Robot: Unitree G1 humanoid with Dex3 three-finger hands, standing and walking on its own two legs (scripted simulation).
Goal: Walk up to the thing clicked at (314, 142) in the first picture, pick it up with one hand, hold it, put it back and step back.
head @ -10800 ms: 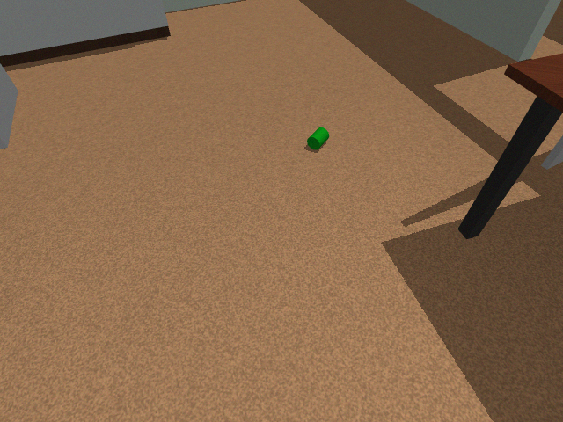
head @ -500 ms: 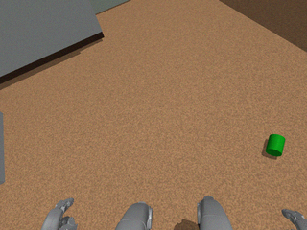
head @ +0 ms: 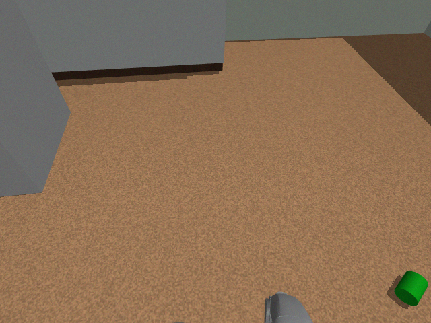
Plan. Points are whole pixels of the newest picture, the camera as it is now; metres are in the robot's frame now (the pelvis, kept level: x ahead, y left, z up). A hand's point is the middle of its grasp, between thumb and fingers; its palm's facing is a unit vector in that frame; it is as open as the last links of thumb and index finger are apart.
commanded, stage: walk up
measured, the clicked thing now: (411, 287) +0.34 -0.81 -0.69
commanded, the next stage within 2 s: stand in 1.90 s
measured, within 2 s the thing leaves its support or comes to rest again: neither
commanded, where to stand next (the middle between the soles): +0.13 +0.02 m, yaw +10 degrees
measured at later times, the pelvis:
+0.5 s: pelvis +0.06 +0.02 +0.03, yaw +8 degrees
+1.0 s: pelvis +0.06 +0.03 +0.01, yaw +10 degrees
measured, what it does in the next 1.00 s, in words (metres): steps on the spot: right foot, then left foot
